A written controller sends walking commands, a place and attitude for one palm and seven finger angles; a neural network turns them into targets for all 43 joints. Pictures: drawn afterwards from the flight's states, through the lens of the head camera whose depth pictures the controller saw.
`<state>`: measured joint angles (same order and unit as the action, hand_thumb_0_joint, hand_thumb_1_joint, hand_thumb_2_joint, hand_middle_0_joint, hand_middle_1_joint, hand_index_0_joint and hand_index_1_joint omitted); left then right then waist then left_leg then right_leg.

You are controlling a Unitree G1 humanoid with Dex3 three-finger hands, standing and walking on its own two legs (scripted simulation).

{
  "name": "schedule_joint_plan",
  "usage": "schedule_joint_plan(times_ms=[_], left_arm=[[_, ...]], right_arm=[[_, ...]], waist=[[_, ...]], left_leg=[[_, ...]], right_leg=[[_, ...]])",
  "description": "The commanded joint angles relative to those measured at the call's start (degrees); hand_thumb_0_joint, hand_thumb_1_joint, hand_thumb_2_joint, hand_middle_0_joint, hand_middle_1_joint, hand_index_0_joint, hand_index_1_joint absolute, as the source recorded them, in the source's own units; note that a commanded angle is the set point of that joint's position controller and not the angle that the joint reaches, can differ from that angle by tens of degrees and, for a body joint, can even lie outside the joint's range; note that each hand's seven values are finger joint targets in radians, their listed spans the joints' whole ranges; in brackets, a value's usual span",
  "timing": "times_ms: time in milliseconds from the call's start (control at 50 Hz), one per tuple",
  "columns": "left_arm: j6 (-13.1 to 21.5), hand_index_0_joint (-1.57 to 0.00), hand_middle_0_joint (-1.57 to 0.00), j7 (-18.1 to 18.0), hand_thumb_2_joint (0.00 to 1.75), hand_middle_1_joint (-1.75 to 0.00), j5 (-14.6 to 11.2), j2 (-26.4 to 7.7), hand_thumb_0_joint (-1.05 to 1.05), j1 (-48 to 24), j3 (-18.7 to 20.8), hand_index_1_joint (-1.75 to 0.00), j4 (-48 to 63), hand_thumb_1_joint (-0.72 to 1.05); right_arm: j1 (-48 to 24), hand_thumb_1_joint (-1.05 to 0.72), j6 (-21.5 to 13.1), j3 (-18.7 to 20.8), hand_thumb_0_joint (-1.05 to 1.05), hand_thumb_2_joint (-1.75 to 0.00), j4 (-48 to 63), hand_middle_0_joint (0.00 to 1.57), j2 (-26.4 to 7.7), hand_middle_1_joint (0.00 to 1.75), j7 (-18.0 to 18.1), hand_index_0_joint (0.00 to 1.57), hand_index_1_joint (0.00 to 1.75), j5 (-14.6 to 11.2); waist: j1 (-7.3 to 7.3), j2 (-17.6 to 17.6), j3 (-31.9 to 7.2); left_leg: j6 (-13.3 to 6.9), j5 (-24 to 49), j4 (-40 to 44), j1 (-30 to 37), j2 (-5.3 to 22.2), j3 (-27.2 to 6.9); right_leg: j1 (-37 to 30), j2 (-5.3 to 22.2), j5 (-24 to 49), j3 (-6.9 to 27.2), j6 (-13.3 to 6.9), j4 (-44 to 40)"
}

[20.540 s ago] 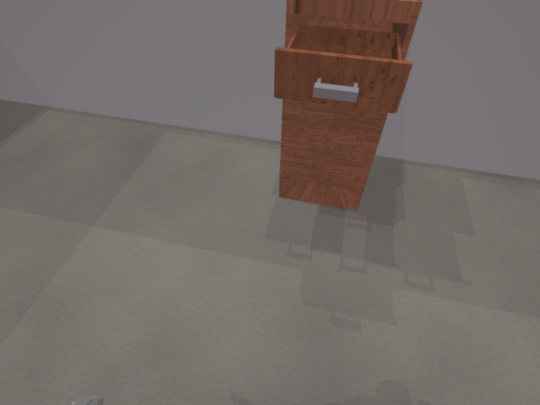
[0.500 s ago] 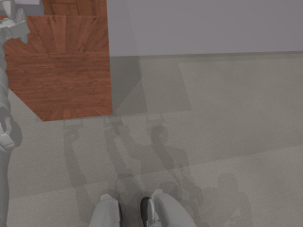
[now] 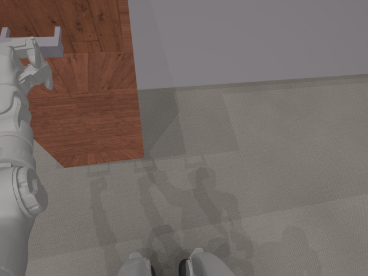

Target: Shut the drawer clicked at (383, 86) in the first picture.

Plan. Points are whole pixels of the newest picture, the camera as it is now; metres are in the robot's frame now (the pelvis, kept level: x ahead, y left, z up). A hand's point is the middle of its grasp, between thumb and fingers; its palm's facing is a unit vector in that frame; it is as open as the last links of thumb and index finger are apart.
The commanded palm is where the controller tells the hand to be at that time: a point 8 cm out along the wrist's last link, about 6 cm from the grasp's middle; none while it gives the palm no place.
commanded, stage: draw the hand back to the body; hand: left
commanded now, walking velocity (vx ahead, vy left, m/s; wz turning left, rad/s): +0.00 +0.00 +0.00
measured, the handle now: (31, 39) +0.61 +0.26 +0.09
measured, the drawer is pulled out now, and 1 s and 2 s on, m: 0.00 0.00 0.00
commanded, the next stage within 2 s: step back with the hand held close in 1.46 s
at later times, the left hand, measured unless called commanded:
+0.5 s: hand (14, 110) +0.40 +0.23 +0.13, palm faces +0.11 -0.99 -0.03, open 3.3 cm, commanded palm +0.36 +0.27 +0.14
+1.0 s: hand out of the picture +0.26 +0.23 +0.19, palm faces +0.37 -0.88 -0.29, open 3.3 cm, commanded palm +0.20 +0.27 +0.20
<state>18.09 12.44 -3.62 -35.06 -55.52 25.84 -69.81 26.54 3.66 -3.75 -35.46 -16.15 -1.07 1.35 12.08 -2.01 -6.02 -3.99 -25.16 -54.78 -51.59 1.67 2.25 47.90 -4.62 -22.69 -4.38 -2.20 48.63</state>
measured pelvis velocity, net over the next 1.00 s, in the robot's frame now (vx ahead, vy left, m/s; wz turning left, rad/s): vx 0.01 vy -0.02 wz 0.05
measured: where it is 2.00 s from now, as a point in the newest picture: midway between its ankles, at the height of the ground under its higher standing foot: outside the picture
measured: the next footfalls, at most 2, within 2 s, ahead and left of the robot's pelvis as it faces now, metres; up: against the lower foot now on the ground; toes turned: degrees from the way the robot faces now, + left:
none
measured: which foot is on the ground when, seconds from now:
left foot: down 0.00-1.00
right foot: down 0.00-1.00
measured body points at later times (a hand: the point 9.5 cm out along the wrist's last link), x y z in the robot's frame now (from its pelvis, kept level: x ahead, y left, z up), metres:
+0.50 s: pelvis +0.02 +0.00 +0.03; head +0.07 +0.01 +0.48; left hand +0.39 +0.29 +0.13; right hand +0.14 -0.26 -0.07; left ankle +0.00 +0.07 -0.68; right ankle +0.00 -0.10 -0.68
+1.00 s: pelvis +0.01 -0.02 +0.06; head +0.00 -0.04 +0.51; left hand +0.23 +0.28 +0.20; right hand +0.20 -0.23 -0.03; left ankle +0.00 +0.07 -0.68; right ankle +0.00 -0.10 -0.68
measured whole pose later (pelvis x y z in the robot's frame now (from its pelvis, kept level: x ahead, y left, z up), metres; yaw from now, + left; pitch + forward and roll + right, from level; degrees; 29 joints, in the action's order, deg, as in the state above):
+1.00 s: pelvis +0.01 -0.02 +0.06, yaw +3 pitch -3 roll +0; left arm 3.9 -4.9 -5.4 -18.6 9.2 11.8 4.0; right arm 10.9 -2.0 -3.6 -34.9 -13.9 3.0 -1.8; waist -2.1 -3.8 0.4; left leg -2.6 -13.9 -24.1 -7.5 -1.7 2.4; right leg 5.7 -2.6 -14.1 -2.7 -2.9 22.5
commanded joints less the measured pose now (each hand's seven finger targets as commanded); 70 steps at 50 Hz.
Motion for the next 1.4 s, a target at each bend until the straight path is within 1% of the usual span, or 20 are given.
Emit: schedule_joint_plan(times_ms=[0,60,140,160,180,220,280,340,440,560,580,620,640,720,780,840,880,1200,1260,1380], left_arm=[[4.77,-1.4,-1.4,0.02,0.9,-1.6,-1.47,-13.87,0.0,-23.37,0.79,-1.6,14.38,0.9],[5.19,-1.4,-1.4,0.55,0.9,-1.6,-2.39,-12.67,0.0,-19.59,1.16,-1.6,15.9,0.9],[4.31,-1.4,-1.4,1.76,0.9,-1.6,-4.95,-9.06,0.0,-6.46,0.45,-1.6,27.28,0.9],[3.42,-1.4,-1.4,1.75,0.9,-1.6,-5.96,-8.48,0.0,-1.98,0.75,-1.6,29.79,0.9],[2.42,-1.4,-1.4,1.87,0.9,-1.6,-6.9,-5.99,0.0,-1.0,-1.14,-1.6,31.99,0.9],[0.67,-1.4,-1.4,1.42,0.9,-1.6,-8.14,-7.42,0.0,2.13,0.71,-1.6,35.7,0.9],[-0.34,-1.4,-1.4,0.6,0.9,-1.6,-8.93,-3.82,0.0,6.74,-1.87,-1.6,43.92,0.9],[-1.21,-1.4,-1.4,0.29,0.9,-1.6,-10.0,-2.6,0.0,10.81,-2.48,-1.6,47.77,0.9],[-3.23,-1.4,-1.4,1.57,0.9,-1.6,-11.01,1.85,0.0,13.68,-6.82,-1.6,54.46,0.9],[-7.7,-1.4,-1.4,1.61,0.9,-1.6,-12.43,3.37,0.0,20.95,-7.45,-1.6,56.68,0.9],[-7.47,-1.4,-1.4,-4.93,0.9,-1.6,-5.56,-0.15,0.0,20.85,-9.83,-1.6,63.64,0.9],[-9.04,-1.4,-1.4,-10.59,0.9,-1.6,-4.36,5.8,0.0,27.85,-12.93,-1.6,65.55,0.9],[-9.5,-1.4,-1.4,-12.22,0.9,-1.6,-4.17,4.76,0.0,28.84,-11.99,-1.6,67.24,0.9],[-10.18,-1.4,-1.4,-16.16,0.9,-1.6,-2.62,3.99,0.0,35.31,-9.98,-1.6,73.84,0.9],[-10.4,-1.4,-1.4,-17.23,0.9,-1.6,-2.15,4.8,0.0,38.94,-10.27,-1.6,78.76,0.9],[-10.61,-1.4,-1.4,-17.76,0.9,-1.6,-2.07,4.73,0.0,45.4,-9.36,-1.6,81.45,0.9],[-10.49,-1.4,-1.4,-17.84,0.9,-1.6,-1.99,5.71,0.0,48.47,-9.61,-1.6,84.82,0.9],[-8.61,-1.4,-1.4,-18.28,0.9,-1.6,-2.28,5.62,0.0,80.3,-3.73,-1.6,105.57,0.9],[-8.06,-1.4,-1.4,-18.26,0.9,-1.6,-2.24,6.08,0.0,84.21,-3.44,-1.6,108.15,0.9],[-7.41,-1.4,-1.4,-18.78,0.9,-1.6,-1.68,6.92,0.0,79.76,-4.57,-1.6,105.0,0.9]], right_arm=[[10.28,-0.9,0.56,4.9,0.0,-0.9,2.14,0.2,-10.71,0.3,0.67,0.2,0.3,-0.47],[9.92,-0.9,0.96,5.16,0.0,-0.9,2.34,0.2,-10.47,0.3,0.54,0.2,0.3,-0.56],[7.12,-0.9,1.21,6.04,0.0,-0.9,5.17,0.2,-9.44,0.3,0.19,0.2,0.3,-1.79],[6.56,-0.9,1.17,6.18,0.0,-0.9,5.89,0.2,-9.29,0.3,0.14,0.2,0.3,-2.27],[5.13,-0.9,0.96,6.05,0.0,-0.9,6.29,0.2,-8.87,0.3,0.16,0.2,0.3,-2.66],[3.4,-0.9,0.58,6.21,0.0,-0.9,6.77,0.2,-8.99,0.3,0.6,0.2,0.3,-3.22],[0.69,-0.9,-0.76,5.93,0.0,-0.9,7.76,0.2,-7.95,0.3,1.14,0.2,0.3,-3.68],[-1.45,-0.9,-2.17,5.89,0.0,-0.9,7.58,0.2,-8.03,0.3,1.87,0.2,0.3,-4.02],[-5.86,-0.9,-4.42,5.5,0.0,-0.9,8.13,0.2,-7.36,0.3,3.0,0.2,0.3,-4.7],[-11.77,-0.9,-6.54,4.31,0.0,-0.9,9.83,0.2,-7.38,0.3,3.99,0.2,0.3,-5.39],[-15.44,-0.9,-6.15,4.68,0.0,-0.9,10.71,0.2,-6.54,0.3,4.19,0.2,0.3,-5.0],[-16.87,-0.9,-6.15,4.14,0.0,-0.9,10.81,0.2,-5.75,0.3,4.64,0.2,0.3,-4.98],[-17.51,-0.9,-6.18,3.95,0.0,-0.9,10.78,0.2,-5.77,0.3,4.77,0.2,0.3,-5.13],[-19.52,-0.9,-6.57,3.37,0.0,-0.9,10.27,0.2,-5.03,0.3,5.08,0.2,0.3,-4.6],[-20.65,-0.9,-7.2,3.02,0.0,-0.9,9.94,0.2,-4.64,0.3,4.94,0.2,0.3,-4.2],[-21.51,-0.9,-7.82,3.09,0.0,-0.9,9.63,0.2,-4.69,0.3,4.75,0.2,0.3,-3.66],[-22.11,-0.9,-8.07,3.05,0.0,-0.9,9.69,0.2,-4.23,0.3,4.6,0.2,0.3,-3.62],[-23.34,-0.9,-10.78,4.4,0.0,-0.9,10.4,0.2,-2.91,0.3,3.98,0.2,0.3,-2.45],[-23.4,-0.9,-11.45,4.58,0.0,-0.9,10.65,0.2,-2.76,0.3,4.15,0.2,0.3,-2.61],[-22.83,-0.9,-12.12,4.84,0.0,-0.9,9.61,0.2,-2.89,0.3,5.11,0.2,0.3,-2.43]], waist=[[-0.8,-8.58,-25.94],[-2.06,-8.57,-27.99],[-5.8,-10.23,-32.72],[-6.58,-8.07,-32.9],[-6.12,-6.83,-30.66],[-6.85,-3.78,-27.33],[-7.14,-6.12,-24.95],[-6.95,-3.43,-21.39],[-7.44,-7.37,-19.4],[-9.39,-1.19,-12.79],[-11.69,-3.05,-11.45],[-11.01,-1.42,-7.91],[-11.43,0.45,-7.13],[-12.09,-1.35,-6.37],[-12.48,-3.56,-4.17],[-13.21,-0.14,-2.34],[-13.26,-2.32,-1.92],[-15.14,-0.35,2.4],[-15.01,-1.1,5.05],[-14.23,0.24,7.91]], left_leg=[[1.81,29.82,4.93,26.37,0.77,-6.35],[2.04,35.23,4.78,28.78,0.81,-6.31],[2.38,45.22,6.32,35.25,1.13,-6.13],[2.37,46.82,6.96,35.72,1.22,-6.04],[2.0,44.93,7.71,34.69,1.0,-5.36],[1.48,40.97,9.53,31.78,0.69,-4.48],[1.49,42.68,11.1,34.61,0.48,-4.07],[1.44,39.96,12.66,35.33,0.48,-4.34],[2.38,38.2,14.78,40.61,0.41,-5.41],[2.28,24.76,19.38,37.81,-0.4,-6.21],[2.22,22.11,22.18,39.99,-0.63,-5.77],[2.38,17.6,25.32,40.04,-0.01,-6.03],[2.27,16.38,26.53,39.84,0.11,-6.4],[2.33,19.67,29.63,43.64,-0.15,-5.11],[2.55,20.44,31.88,45.72,-0.28,-4.82],[2.19,20.78,33.27,46.06,-0.35,-4.52],[2.18,21.59,33.97,47.39,-0.6,-3.95],[1.74,23.45,33.16,48.2,-1.04,-2.72],[1.87,21.42,32.91,47.46,-0.96,-2.75],[1.24,16.22,32.71,47.57,-1.38,-2.64]], right_leg=[[-8.18,0.44,20.63,3.25,0.78,-4.36],[-9.94,0.49,24.4,3.33,0.7,-3.96],[-15.56,0.68,29.95,3.25,0.6,-5.02],[-17.24,0.77,31.53,3.24,0.85,-5.67],[-18.49,0.89,32.49,3.31,1.1,-6.61],[-22.17,1.26,33.34,3.4,1.23,-7.74],[-23.82,1.83,35.02,3.6,1.31,-9.03],[-24.13,1.85,32.23,3.44,1.27,-10.51],[-23.24,2.4,27.41,3.06,0.78,-12.22],[-25.68,3.05,20.41,2.3,0.44,-14.93],[-27.11,4.42,17.1,4.71,-0.44,-18.13],[-29.44,4.54,14.89,4.28,-0.3,-20.23],[-31.09,4.22,14.4,4.49,-0.37,-21.4],[-36.76,4.46,18.23,4.83,-0.21,-24.31],[-38.5,4.46,18.49,4.88,-0.18,-26.48],[-40.48,4.33,18.89,5.03,-0.02,-28.32],[-41.63,4.52,19.77,5.13,-0.03,-29.06],[-42.77,5.08,21.65,5.99,0.65,-31.92],[-40.96,5.0,19.33,6.38,0.66,-32.86],[-37.5,5.52,11.99,6.83,0.93,-34.7]])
